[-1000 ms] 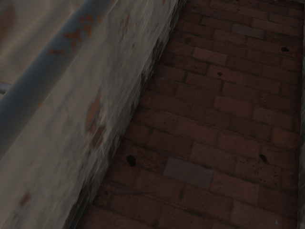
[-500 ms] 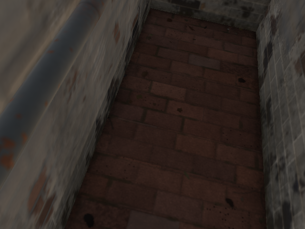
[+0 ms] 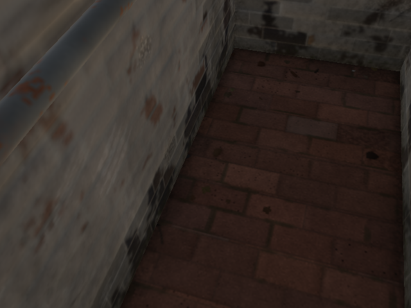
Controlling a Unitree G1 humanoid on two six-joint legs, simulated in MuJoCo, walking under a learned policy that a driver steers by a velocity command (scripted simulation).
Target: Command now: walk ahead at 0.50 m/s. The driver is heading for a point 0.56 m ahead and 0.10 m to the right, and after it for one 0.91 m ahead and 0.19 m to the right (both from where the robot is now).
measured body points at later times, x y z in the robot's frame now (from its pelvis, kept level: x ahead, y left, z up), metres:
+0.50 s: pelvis +0.22 +0.01 +0.00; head +0.26 +0.04 +0.45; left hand +0.26 +0.27 -0.16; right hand +0.32 -0.24 -0.12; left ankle +0.30 +0.11 -0.73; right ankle +0.14 -0.18 -0.66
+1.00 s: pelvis +0.37 -0.07 +0.01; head +0.38 -0.08 +0.46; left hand +0.25 +0.18 -0.13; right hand +0.52 -0.32 -0.12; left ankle +0.40 +0.07 -0.65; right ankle +0.29 -0.17 -0.73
